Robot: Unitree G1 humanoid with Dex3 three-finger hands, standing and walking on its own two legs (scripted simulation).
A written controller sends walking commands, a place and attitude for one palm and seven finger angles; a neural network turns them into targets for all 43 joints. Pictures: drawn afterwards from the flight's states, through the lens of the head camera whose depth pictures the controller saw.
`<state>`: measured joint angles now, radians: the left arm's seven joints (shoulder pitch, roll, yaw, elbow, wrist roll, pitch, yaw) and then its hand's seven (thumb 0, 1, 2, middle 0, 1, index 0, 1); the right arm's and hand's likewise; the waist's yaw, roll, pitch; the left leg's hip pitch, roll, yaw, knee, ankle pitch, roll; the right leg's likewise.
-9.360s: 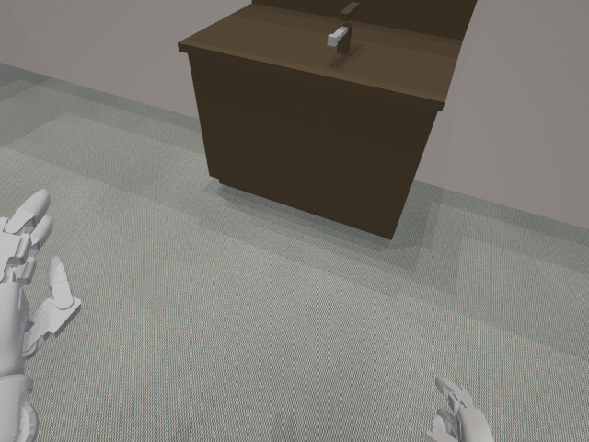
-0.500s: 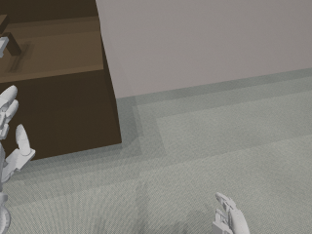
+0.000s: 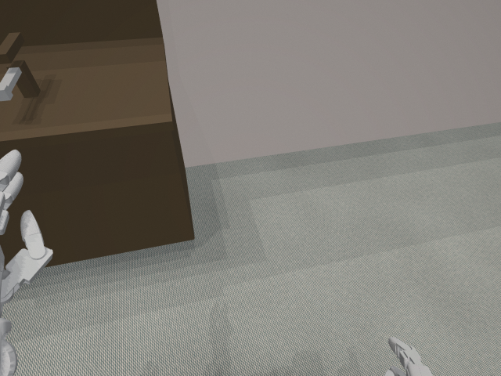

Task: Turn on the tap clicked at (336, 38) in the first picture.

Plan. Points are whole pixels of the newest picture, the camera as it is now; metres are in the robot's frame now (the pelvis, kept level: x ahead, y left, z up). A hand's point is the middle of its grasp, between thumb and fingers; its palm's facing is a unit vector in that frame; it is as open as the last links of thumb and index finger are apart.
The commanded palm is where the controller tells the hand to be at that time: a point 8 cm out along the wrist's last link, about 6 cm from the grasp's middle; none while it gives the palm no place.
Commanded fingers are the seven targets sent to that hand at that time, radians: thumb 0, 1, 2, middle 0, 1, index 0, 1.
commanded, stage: take the last steps up to it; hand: left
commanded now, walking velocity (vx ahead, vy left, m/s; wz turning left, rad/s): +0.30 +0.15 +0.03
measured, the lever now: (2, 93) +0.70 +0.64 +0.06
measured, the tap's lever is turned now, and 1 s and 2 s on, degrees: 0 0 0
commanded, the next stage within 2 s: come to a stop and stand still in 1.14 s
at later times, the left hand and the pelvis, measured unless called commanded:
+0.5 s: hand (27, 179) +0.32 +0.32 +0.17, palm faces +0.41 -0.80 -0.43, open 7.4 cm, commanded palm +0.25 +0.36 +0.18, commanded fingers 0.00 0.90 0.90 -0.20 -0.30 -0.20 -0.30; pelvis +0.09 +0.08 -0.01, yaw +1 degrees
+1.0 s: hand (40, 129) +0.42 +0.35 +0.18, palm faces +0.39 -0.79 -0.46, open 7.4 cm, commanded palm +0.37 +0.40 +0.18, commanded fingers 0.00 0.90 0.90 -0.20 -0.30 -0.20 -0.30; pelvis +0.22 +0.12 +0.00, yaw +2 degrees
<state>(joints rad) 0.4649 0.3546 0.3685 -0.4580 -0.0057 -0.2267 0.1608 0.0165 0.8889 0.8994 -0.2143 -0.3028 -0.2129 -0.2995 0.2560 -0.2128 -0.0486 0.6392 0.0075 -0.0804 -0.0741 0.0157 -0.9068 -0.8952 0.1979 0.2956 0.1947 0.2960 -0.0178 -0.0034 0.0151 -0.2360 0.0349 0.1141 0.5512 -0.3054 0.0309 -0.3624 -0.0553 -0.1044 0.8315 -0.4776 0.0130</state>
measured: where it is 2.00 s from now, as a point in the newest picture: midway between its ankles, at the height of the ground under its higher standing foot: (196, 367)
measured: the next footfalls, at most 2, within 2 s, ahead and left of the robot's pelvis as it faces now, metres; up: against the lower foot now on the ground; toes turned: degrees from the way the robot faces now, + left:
left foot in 0.40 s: +0.16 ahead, +0.20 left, +0.00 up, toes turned +11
right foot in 0.74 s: +0.24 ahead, +0.00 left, +0.00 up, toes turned -10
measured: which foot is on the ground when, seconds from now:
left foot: down 0.00-0.10, up 0.12-0.38, down 0.40-0.74, up 0.76-1.00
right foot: down 0.00-0.40, up 0.42-0.72, down 0.74-1.00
